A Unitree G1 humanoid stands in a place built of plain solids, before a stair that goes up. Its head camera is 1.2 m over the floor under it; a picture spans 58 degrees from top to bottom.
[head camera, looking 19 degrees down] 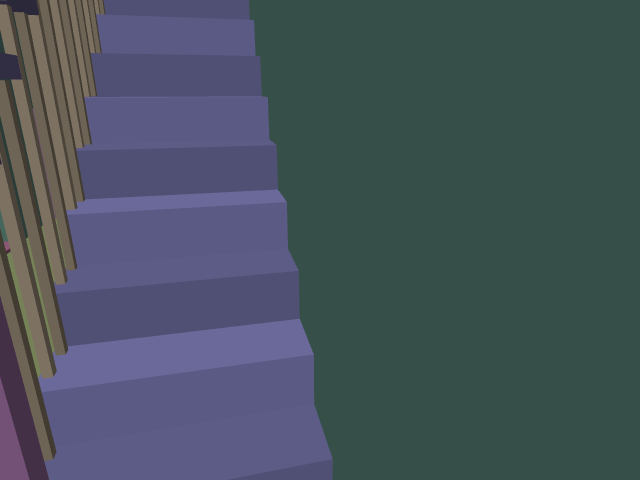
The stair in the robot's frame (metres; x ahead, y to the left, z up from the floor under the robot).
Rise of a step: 0.20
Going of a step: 0.24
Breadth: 0.83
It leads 14 degrees to the left of straight ahead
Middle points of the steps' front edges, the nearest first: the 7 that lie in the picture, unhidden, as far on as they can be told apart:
1.11 0.42 0.39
1.34 0.48 0.59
1.58 0.53 0.78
1.81 0.59 0.98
2.04 0.65 1.17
2.28 0.70 1.37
2.51 0.76 1.56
